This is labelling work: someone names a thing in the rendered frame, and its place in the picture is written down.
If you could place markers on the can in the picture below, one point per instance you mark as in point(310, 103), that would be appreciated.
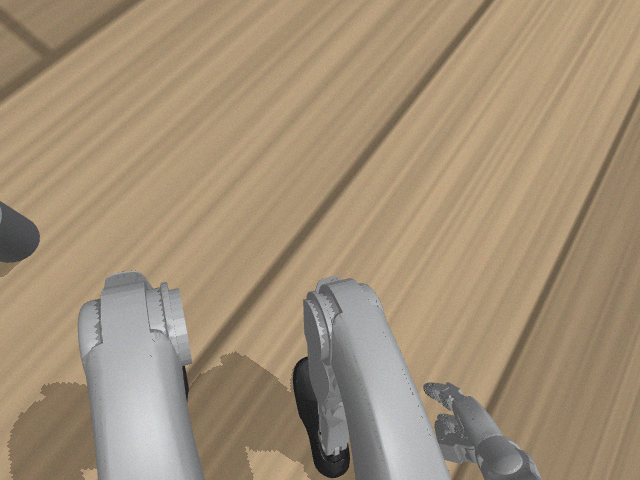
point(19, 237)

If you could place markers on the right robot foot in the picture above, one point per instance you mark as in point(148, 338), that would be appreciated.
point(330, 466)

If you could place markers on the right robot arm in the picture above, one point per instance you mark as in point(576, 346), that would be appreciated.
point(500, 458)

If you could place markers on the right robot hand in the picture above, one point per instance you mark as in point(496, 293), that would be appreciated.
point(470, 424)

